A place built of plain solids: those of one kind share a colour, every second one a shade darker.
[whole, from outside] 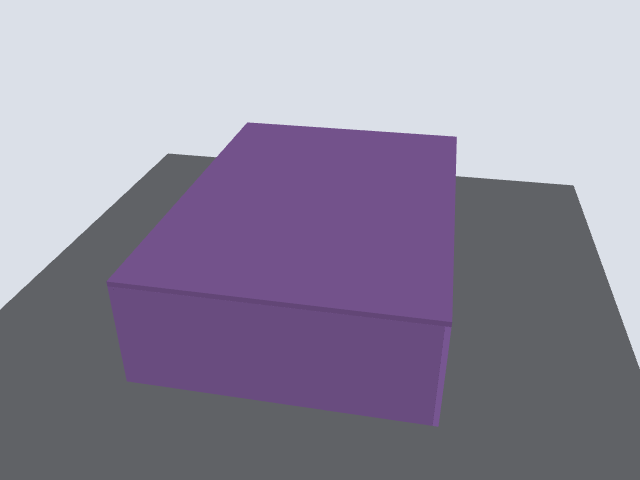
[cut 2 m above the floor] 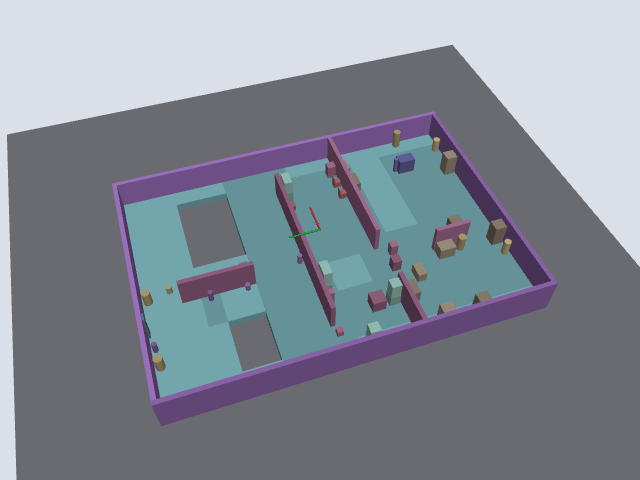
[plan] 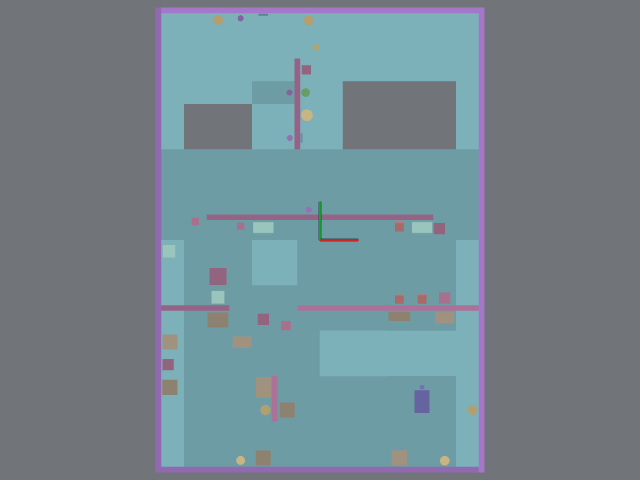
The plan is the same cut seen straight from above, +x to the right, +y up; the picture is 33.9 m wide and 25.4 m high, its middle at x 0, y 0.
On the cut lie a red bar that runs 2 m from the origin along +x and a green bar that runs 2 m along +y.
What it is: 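A museum's exhibition hall between two shows, on a module of 1.2 m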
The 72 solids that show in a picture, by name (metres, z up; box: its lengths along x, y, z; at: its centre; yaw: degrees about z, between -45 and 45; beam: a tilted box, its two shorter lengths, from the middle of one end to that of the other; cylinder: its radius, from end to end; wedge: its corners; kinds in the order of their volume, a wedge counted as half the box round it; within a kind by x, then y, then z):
{
 "floor_1": {"box": [1.2, 24.0, 0.65], "at": [-7.8, 0.0, 0.27]},
 "floor_2": {"box": [3.6, 16.8, 0.65], "at": [-5.4, -3.6, 0.27]},
 "floor_3": {"box": [3.6, 4.8, 0.65], "at": [-5.4, 9.6, 0.27]},
 "floor_4": {"box": [7.2, 2.4, 0.65], "at": [-4.8, -1.2, 0.27]},
 "floor_5": {"box": [9.6, 1.2, 0.65], "at": [-3.6, 7.8, 0.27]},
 "floor_6": {"box": [2.4, 24.0, 0.65], "at": [-2.4, 0.0, 0.27]},
 "floor_7": {"box": [4.8, 2.4, 0.65], "at": [-1.2, 6.0, 0.27]},
 "floor_8": {"box": [1.2, 9.6, 0.65], "at": [-0.6, -7.2, 0.27]},
 "floor_9": {"box": [16.8, 4.8, 0.65], "at": [0.0, -9.6, 0.27]},
 "floor_10": {"box": [16.8, 2.4, 0.65], "at": [0.0, -3.6, 0.27]},
 "floor_11": {"box": [16.8, 4.8, 0.65], "at": [0.0, 2.4, 0.27]},
 "floor_12": {"box": [2.4, 12.0, 0.65], "at": [0.0, 6.0, 0.27]},
 "floor_13": {"box": [16.8, 3.6, 0.65], "at": [0.0, 10.2, 0.27]},
 "floor_14": {"box": [4.82, 2.42, 0.65], "at": [1.2, -1.2, 0.27]},
 "floor_15": {"box": [3.6, 4.8, 0.65], "at": [1.8, -9.6, 0.27]},
 "floor_16": {"box": [3.62, 2.42, 0.65], "at": [1.8, -6.0, 0.27]},
 "floor_17": {"box": [3.6, 16.8, 0.65], "at": [5.4, -3.6, 0.27]},
 "floor_18": {"box": [4.8, 2.4, 0.65], "at": [6.0, -6.0, 0.27]},
 "floor_19": {"box": [1.2, 24.0, 0.65], "at": [7.8, 0.0, 0.27]},
 "wall_1": {"box": [0.3, 24.6, 6.53], "at": [-8.55, 0.0, 3.21]},
 "wall_2": {"box": [16.8, 0.3, 6.53], "at": [0.0, -12.15, 3.21]},
 "wall_3": {"box": [16.8, 0.3, 6.53], "at": [0.0, 12.15, 3.21]},
 "wall_4": {"box": [0.3, 24.6, 6.53], "at": [8.55, 0.0, 3.21]},
 "roof_1": {"box": [17.4, 24.6, 0.3], "at": [0.0, 0.0, 6.63]},
 "screen_1": {"box": [3.6, 0.3, 3.0], "at": [-6.6, -3.6, 2.1]},
 "screen_2": {"box": [0.3, 2.4, 3.0], "at": [-2.4, -8.4, 2.1]},
 "screen_3": {"box": [0.3, 4.8, 3.0], "at": [-1.2, 7.2, 2.1]},
 "screen_4": {"box": [12.0, 0.3, 3.0], "at": [0.0, 1.2, 2.1]},
 "screen_5": {"box": [9.6, 0.3, 3.0], "at": [3.6, -3.6, 2.1]},
 "crate_1": {"box": [0.8, 0.8, 1.6], "at": [-7.95, -7.8, 1.4]},
 "crate_2": {"box": [0.8, 0.8, 1.6], "at": [-7.94, -5.4, 1.4]},
 "crate_3": {"box": [1.1, 0.8, 0.9], "at": [-5.4, -4.23, 1.05]},
 "crate_4": {"box": [1.0, 0.6, 0.7], "at": [-4.12, -5.4, 0.95]},
 "crate_5": {"box": [0.8, 0.8, 1.6], "at": [-3.0, -11.54, 1.4]},
 "crate_6": {"box": [0.8, 1.1, 0.9], "at": [-2.99, -7.8, 1.05]},
 "crate_7": {"box": [0.8, 0.8, 1.6], "at": [-1.73, -9.0, 1.4]},
 "crate_8": {"box": [0.8, 0.8, 1.6], "at": [4.2, -11.53, 1.4]},
 "crate_9": {"box": [1.15, 0.5, 1.5], "at": [4.2, -4.04, 1.35]},
 "crate_10": {"box": [1.0, 0.6, 0.7], "at": [6.6, -4.12, 0.95]},
 "vitrine_1": {"box": [0.66, 0.66, 1.28], "at": [-7.99, -0.6, 2.04]},
 "vitrine_2": {"box": [0.7, 0.7, 0.87], "at": [-5.4, -3.03, 1.03]},
 "vitrine_3": {"box": [0.66, 0.66, 1.03], "at": [-5.4, -3.03, 1.99]},
 "vitrine_4": {"box": [1.06, 0.56, 1.28], "at": [-3.0, 0.66, 2.05]},
 "vitrine_5": {"box": [1.06, 0.56, 1.0], "at": [5.4, 0.66, 2.03]},
 "plinth_1": {"box": [0.6, 0.6, 0.8], "at": [-8.03, -6.6, 1.0]},
 "plinth_2": {"box": [0.4, 0.4, 0.45], "at": [-6.6, 0.98, 0.82]},
 "plinth_3": {"box": [0.9, 0.9, 0.9], "at": [-5.4, -1.93, 1.05]},
 "plinth_4": {"box": [0.4, 0.4, 1.1], "at": [-4.2, 0.73, 1.15]},
 "plinth_5": {"box": [0.6, 0.6, 0.9], "at": [-3.0, -4.2, 1.05]},
 "plinth_6": {"box": [0.5, 0.5, 0.9], "at": [-1.8, -4.53, 1.05]},
 "plinth_7": {"box": [0.5, 0.5, 1.2], "at": [-0.72, 9.0, 1.2]},
 "plinth_8": {"box": [0.6, 0.6, 0.8], "at": [6.32, 0.6, 1.0]},
 "plinth_9": {"box": [0.6, 0.6, 1.0], "at": [6.6, -3.07, 1.1]},
 "roll_1": {"cylinder": 0.28, "from": [-5.4, 11.65, 0.6], "to": [-5.4, 11.65, 1.65]},
 "roll_2": {"cylinder": 0.24, "from": [-4.2, -11.66, 0.6], "to": [-4.2, -11.66, 1.71]},
 "roll_3": {"cylinder": 0.28, "from": [-2.89, -9.0, 0.6], "to": [-2.89, -9.0, 1.74]},
 "roll_4": {"cylinder": 0.31, "from": [-0.69, 6.6, 0.6], "to": [-0.69, 6.6, 1.79]},
 "roll_5": {"cylinder": 0.27, "from": [-0.6, 11.61, 0.6], "to": [-0.6, 11.61, 1.64]},
 "roll_6": {"cylinder": 0.25, "from": [6.6, -11.68, 0.6], "to": [6.6, -11.68, 1.64]},
 "roll_7": {"cylinder": 0.27, "from": [8.07, -9.0, 0.6], "to": [8.07, -9.0, 1.92]},
 "trucked_1": {"box": [0.8, 1.2, 1.13], "at": [5.4, -8.55, 1.16]},
 "trucked_2": {"box": [0.24, 0.22, 1.2], "at": [5.4, -7.79, 1.2]},
 "chair_1": {"box": [0.46, 0.5, 0.46], "at": [4.2, -3.13, 0.83]},
 "chair_2": {"box": [0.46, 0.5, 0.46], "at": [4.2, 0.7, 0.83]},
 "chair_3": {"box": [0.46, 0.5, 0.46], "at": [5.4, -3.12, 0.83]},
 "buckets_1": {"cylinder": 0.16, "from": [-4.2, 11.73, 0.6], "to": [-4.2, 11.73, 1.36]},
 "buckets_2": {"cylinder": 0.16, "from": [-1.61, 7.8, 0.6], "to": [-1.61, 7.8, 1.36]},
 "buckets_3": {"cylinder": 0.16, "from": [-1.6, 5.4, 0.6], "to": [-1.6, 5.4, 1.1]},
 "buckets_4": {"cylinder": 0.16, "from": [-0.6, 1.6, 0.6], "to": [-0.6, 1.6, 1.36]},
 "ladder_1": {"box": [0.5, 0.12, 2.26], "at": [-3.0, 11.92, 1.73]},
 "bin_1": {"cylinder": 0.23, "from": [-0.76, 7.8, 0.6], "to": [-0.76, 7.8, 1.32]},
 "vac_1": {"cylinder": 0.19, "from": [-0.21, 10.2, 0.6], "to": [-0.21, 10.2, 1.14]}
}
